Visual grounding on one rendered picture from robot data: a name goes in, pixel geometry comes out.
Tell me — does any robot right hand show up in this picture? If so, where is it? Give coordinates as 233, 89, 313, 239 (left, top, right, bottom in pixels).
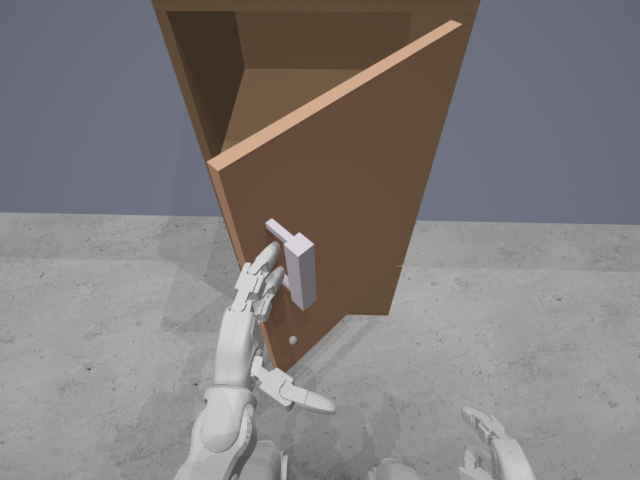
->
459, 406, 537, 480

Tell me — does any cupboard door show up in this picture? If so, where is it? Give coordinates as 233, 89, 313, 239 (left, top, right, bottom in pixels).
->
207, 20, 463, 373

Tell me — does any left robot thigh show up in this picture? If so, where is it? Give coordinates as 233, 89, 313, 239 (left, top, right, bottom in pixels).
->
239, 447, 290, 480

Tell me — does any robot left shin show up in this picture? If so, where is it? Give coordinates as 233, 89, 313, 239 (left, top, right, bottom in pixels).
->
257, 440, 277, 448

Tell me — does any handle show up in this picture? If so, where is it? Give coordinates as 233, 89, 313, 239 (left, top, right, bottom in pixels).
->
265, 218, 316, 311

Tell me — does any robot left hand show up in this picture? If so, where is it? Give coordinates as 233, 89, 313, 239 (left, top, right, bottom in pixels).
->
213, 241, 336, 415

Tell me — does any robot left forearm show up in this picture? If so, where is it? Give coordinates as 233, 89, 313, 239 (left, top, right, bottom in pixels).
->
173, 385, 257, 480

